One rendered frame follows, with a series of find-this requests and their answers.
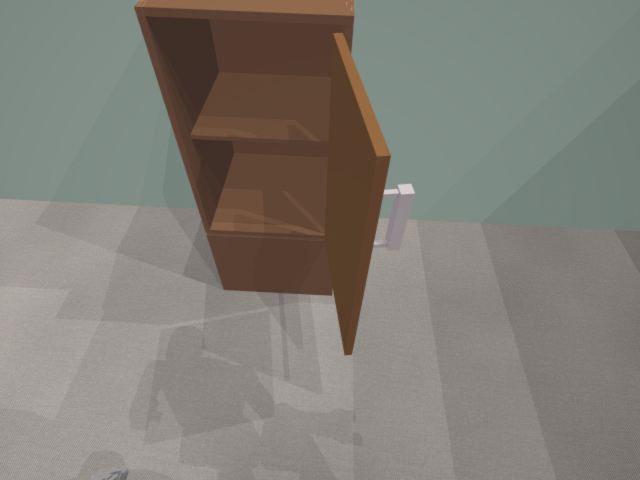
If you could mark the cupboard door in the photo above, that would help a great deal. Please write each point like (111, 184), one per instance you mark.
(358, 162)

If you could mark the handle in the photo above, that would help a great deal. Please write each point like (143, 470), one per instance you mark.
(403, 199)

